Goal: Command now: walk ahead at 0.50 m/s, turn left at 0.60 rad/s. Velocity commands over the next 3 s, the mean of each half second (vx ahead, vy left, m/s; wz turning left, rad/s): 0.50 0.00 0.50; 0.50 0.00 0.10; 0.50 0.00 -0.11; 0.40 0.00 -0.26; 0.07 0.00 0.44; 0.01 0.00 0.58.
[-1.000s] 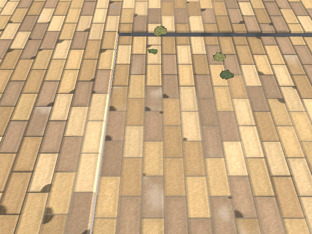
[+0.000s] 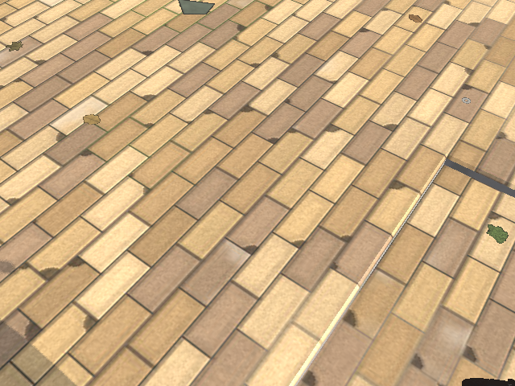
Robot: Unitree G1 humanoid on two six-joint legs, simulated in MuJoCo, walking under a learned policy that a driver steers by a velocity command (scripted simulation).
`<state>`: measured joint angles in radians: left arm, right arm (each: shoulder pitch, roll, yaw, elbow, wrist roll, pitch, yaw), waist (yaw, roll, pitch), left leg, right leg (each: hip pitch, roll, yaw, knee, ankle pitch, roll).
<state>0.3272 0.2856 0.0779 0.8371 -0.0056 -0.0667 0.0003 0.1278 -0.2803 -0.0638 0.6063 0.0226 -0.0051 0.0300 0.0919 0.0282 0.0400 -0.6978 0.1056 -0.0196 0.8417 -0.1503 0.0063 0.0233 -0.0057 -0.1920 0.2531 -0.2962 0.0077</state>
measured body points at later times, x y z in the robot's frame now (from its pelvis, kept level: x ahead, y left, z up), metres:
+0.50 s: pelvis +0.26 +0.01 +0.01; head +0.26 +0.01 +0.46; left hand +0.40 +0.31 -0.06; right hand +0.41 -0.24 -0.09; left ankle +0.17 +0.13 -0.70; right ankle +0.38 -0.09 -0.71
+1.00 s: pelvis +0.50 +0.10 +0.00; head +0.53 +0.11 +0.44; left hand +0.37 +0.31 -0.15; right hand +0.80 -0.03 -0.06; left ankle +0.58 +0.22 -0.70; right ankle +0.38 -0.10 -0.71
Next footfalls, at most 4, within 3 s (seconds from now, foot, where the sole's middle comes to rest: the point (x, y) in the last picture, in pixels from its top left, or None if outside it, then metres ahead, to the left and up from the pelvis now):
0.06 left None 0.22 0.15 -0.73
0.48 right None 0.41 -0.10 -0.78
0.96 left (201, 312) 0.62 0.24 -0.74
1.54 right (271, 210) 0.97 0.08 -0.74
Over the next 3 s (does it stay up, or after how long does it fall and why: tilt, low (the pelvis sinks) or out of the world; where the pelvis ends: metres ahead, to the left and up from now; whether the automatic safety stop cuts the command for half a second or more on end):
stays up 1.11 0.18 0.04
